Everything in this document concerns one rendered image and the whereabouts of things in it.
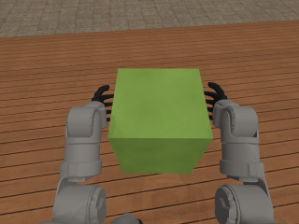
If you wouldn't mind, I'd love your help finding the robot right forearm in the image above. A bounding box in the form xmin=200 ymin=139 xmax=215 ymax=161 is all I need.
xmin=212 ymin=99 xmax=274 ymax=217

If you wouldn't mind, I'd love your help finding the left robot shin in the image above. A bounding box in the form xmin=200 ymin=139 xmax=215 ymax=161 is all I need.
xmin=122 ymin=213 xmax=134 ymax=217

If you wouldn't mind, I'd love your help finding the robot left hand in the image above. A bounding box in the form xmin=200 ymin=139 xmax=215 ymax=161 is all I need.
xmin=92 ymin=85 xmax=114 ymax=122

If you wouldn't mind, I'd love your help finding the robot left upper arm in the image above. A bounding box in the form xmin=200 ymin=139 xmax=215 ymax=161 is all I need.
xmin=37 ymin=184 xmax=107 ymax=224

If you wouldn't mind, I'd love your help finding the robot left forearm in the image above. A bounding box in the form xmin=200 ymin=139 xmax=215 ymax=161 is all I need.
xmin=52 ymin=101 xmax=107 ymax=219

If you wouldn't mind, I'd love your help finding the carton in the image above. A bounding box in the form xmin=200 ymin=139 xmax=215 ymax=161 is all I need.
xmin=107 ymin=68 xmax=213 ymax=175

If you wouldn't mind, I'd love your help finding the robot right hand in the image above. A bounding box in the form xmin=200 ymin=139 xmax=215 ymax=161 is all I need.
xmin=204 ymin=82 xmax=228 ymax=120

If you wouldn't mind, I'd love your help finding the robot right upper arm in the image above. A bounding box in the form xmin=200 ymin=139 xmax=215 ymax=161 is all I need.
xmin=215 ymin=184 xmax=289 ymax=224

